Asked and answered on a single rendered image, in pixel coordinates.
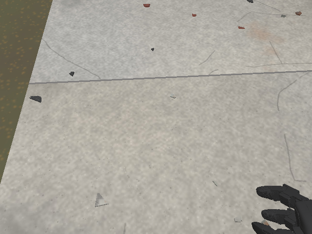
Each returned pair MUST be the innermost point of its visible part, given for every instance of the robot right hand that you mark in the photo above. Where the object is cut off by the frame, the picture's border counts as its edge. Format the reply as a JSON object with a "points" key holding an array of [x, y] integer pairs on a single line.
{"points": [[299, 220]]}

